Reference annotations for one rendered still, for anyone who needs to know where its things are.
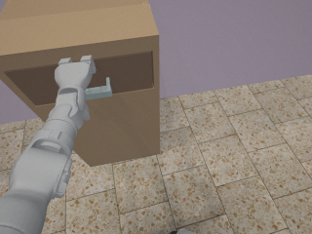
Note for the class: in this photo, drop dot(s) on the drawer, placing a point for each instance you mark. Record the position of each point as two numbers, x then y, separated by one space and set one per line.
127 73

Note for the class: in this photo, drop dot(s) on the cabinet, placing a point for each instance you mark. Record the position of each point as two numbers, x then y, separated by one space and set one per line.
36 33

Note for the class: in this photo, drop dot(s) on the left robot forearm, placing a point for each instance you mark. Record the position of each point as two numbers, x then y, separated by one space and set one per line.
61 127

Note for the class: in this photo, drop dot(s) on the robot left hand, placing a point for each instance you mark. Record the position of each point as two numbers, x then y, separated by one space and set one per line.
78 73

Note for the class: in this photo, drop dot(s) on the handle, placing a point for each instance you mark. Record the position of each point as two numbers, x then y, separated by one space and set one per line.
99 92

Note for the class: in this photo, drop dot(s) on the robot left upper arm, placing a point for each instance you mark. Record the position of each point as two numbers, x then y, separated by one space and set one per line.
41 176

